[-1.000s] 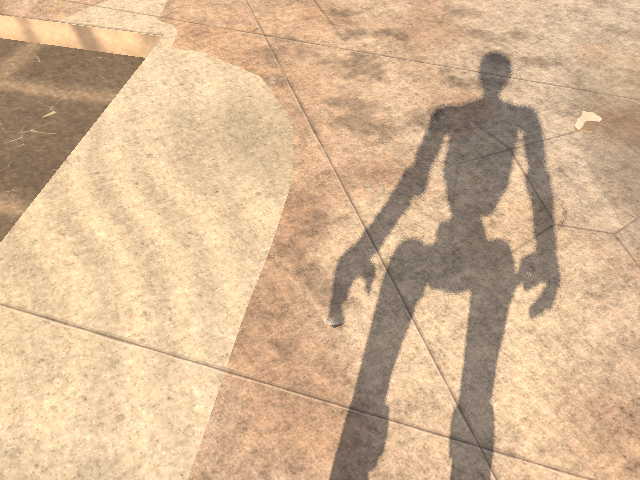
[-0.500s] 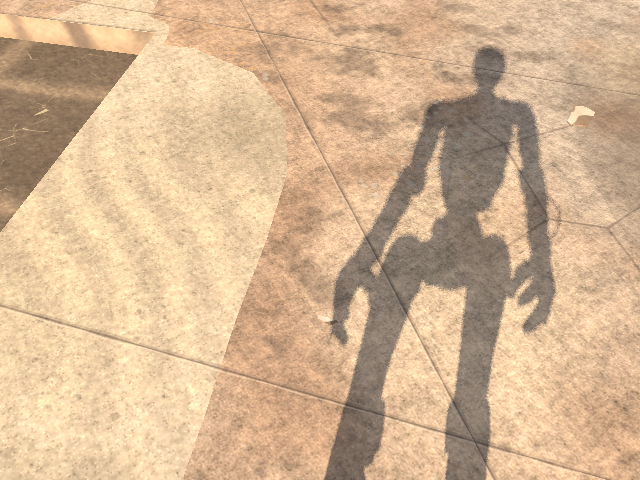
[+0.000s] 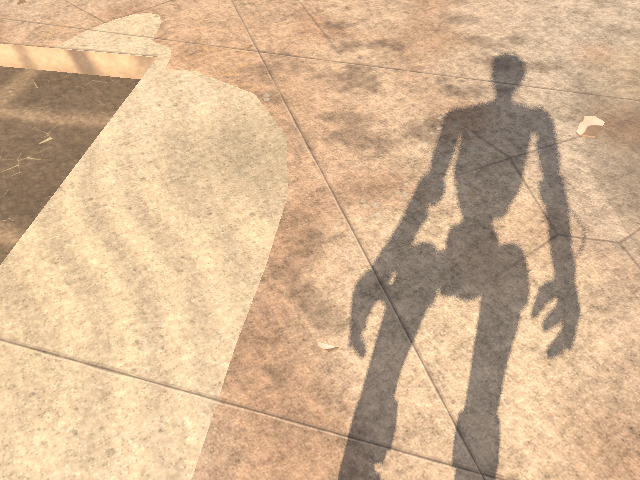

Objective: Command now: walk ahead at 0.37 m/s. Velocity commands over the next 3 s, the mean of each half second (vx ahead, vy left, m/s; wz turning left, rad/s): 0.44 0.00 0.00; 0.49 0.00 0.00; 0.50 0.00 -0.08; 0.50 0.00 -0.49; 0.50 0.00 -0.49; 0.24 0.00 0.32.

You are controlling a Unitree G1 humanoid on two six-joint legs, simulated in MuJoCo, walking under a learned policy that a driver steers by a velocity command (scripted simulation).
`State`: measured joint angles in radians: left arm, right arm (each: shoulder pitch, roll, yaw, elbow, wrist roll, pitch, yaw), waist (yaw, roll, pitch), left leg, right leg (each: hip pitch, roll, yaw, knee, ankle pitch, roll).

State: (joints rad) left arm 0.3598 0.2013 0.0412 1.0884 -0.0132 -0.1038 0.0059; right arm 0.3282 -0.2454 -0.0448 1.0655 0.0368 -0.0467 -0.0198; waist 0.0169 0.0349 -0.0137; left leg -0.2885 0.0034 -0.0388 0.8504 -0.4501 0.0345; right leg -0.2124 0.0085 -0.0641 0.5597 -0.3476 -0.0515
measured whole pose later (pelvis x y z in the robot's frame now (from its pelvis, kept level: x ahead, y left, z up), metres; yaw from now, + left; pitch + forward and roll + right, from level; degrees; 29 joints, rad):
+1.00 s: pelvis +0.55 -0.03 -0.01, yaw +0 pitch +2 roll +1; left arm 0.07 0.24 0.06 0.86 -0.01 -0.11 -0.03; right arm 0.36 -0.26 -0.05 1.04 0.02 -0.08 0.00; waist -0.04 0.01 0.04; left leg -0.18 0.00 -0.03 0.95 -0.48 0.03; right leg -0.47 -0.01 -0.05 0.57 -0.14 -0.06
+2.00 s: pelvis +1.09 -0.04 -0.01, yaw -20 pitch +2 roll +2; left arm 0.06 0.23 0.07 0.76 -0.02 -0.03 -0.05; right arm 0.31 -0.26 -0.09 0.98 0.02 -0.06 -0.02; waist -0.06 -0.02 0.03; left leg 0.11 0.05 0.31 0.33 -0.42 -0.06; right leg -0.57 -0.06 -0.07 0.64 -0.13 -0.10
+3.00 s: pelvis +1.54 -0.24 +0.01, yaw -21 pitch +3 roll -1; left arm 0.07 0.27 0.06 0.68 0.00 -0.04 0.03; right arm 0.26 -0.31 -0.08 0.79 0.03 0.02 -0.03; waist -0.06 -0.01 0.02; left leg -0.24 -0.12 -0.20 0.47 -0.26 0.06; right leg -0.47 0.04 0.13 0.58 -0.20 0.07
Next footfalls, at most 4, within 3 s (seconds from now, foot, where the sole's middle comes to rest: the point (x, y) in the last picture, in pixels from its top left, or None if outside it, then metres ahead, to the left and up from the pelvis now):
0.40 left None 0.39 0.12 -0.77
0.94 right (413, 406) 0.69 -0.13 -0.77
1.48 left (309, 295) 1.01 0.11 -0.77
2.02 right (421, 230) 1.23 -0.20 -0.77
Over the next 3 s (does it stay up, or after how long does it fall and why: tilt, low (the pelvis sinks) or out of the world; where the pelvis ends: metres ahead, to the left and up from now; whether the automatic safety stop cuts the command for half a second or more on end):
stays up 1.54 -0.24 0.01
